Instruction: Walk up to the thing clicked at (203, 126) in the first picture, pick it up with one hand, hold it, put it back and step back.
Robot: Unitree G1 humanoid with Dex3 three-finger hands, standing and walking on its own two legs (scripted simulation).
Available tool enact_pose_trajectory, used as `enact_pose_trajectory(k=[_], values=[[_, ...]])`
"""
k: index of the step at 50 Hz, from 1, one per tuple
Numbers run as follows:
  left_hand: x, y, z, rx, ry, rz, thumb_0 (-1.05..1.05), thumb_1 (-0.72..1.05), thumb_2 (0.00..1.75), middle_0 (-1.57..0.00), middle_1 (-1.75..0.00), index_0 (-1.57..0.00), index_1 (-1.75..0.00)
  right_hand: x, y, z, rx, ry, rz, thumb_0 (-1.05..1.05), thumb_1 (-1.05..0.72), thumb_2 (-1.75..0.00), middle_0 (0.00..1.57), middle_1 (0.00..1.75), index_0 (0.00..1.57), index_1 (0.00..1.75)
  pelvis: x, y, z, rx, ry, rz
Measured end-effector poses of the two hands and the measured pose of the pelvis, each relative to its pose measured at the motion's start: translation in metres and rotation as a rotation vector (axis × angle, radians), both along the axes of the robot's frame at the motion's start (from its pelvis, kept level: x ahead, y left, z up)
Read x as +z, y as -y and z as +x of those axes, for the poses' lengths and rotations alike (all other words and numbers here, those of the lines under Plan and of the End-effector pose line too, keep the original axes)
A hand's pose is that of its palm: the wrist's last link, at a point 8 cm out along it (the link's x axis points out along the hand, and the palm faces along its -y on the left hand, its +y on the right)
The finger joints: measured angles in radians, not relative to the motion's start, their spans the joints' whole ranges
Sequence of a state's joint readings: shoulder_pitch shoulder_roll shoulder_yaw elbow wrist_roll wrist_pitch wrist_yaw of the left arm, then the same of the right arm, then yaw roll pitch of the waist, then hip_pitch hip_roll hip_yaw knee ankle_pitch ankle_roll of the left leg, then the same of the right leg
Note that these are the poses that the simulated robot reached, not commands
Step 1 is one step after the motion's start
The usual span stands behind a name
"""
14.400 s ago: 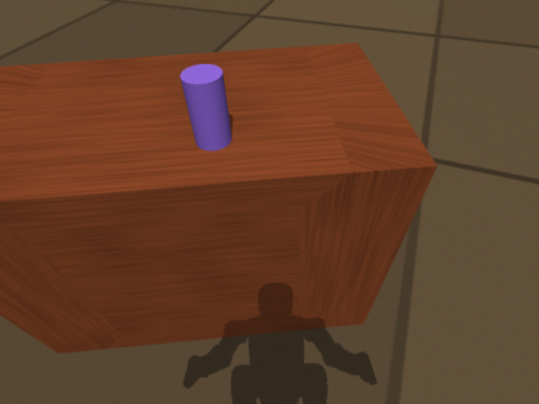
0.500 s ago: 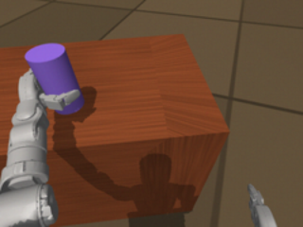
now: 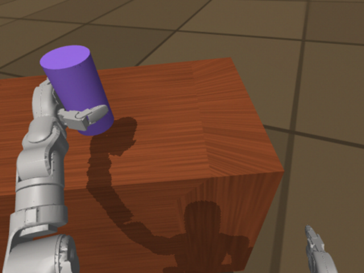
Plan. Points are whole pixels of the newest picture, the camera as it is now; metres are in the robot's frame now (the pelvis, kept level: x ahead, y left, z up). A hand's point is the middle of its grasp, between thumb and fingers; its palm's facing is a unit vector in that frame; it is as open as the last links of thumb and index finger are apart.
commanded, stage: lift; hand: left
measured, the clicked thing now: (82, 93) +0.41 +0.19 +0.25
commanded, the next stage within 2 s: hold in 0.88 s
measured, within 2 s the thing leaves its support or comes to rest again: neither
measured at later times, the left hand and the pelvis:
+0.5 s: hand (72, 91) +0.36 +0.18 +0.28, palm faces +0.20 -0.98 -0.01, open 11.1 cm; pelvis -0.01 +0.00 +0.00, yaw +1 degrees
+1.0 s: hand (66, 82) +0.34 +0.17 +0.31, palm faces +0.18 -0.98 -0.01, open 11.2 cm; pelvis -0.02 +0.00 +0.00, yaw +1 degrees
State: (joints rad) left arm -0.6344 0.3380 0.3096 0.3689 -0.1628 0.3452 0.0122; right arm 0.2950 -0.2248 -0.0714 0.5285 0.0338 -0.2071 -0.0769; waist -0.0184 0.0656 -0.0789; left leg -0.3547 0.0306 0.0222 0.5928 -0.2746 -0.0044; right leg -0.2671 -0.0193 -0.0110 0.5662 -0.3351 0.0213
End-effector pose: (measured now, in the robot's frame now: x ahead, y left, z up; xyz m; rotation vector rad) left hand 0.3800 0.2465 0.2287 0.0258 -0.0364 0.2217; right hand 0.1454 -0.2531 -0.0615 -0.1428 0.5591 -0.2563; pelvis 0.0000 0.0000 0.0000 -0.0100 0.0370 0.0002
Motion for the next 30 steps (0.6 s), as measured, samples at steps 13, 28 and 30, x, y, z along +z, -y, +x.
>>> enact_pose_trajectory(k=[13,28,30], values=[[0.036,0.008,-0.027,-0.019,-0.02,-0.018,-0.01,-0.51,1.07,-0.64,-0.99,-0.65,-1.01,0.0,-0.001,0.004,0.036,0.016,0.031,-0.02,0.54,-0.05,0.05,0.05,0.05,0.05,0.003,0.003,-0.005,0.013,0.038,0.01],[0.059,0.018,-0.051,-0.029,-0.01,-0.021,-0.01,-0.51,1.07,-0.63,-1.0,-0.65,-1.02,-0.001,0.001,-0.001,0.037,0.035,0.041,-0.02,0.54,-0.05,0.05,0.05,0.05,0.05,0.003,0.004,-0.013,0.016,0.06,0.011],[0.063,0.018,-0.053,-0.026,-0.01,-0.022,-0.01,-0.51,1.07,-0.63,-1.0,-0.65,-1.01,-0.002,0.0,-0.001,0.038,0.038,0.045,-0.02,0.54,-0.05,0.05,0.05,0.05,0.05,0.003,0.004,-0.014,0.016,0.062,0.011]])
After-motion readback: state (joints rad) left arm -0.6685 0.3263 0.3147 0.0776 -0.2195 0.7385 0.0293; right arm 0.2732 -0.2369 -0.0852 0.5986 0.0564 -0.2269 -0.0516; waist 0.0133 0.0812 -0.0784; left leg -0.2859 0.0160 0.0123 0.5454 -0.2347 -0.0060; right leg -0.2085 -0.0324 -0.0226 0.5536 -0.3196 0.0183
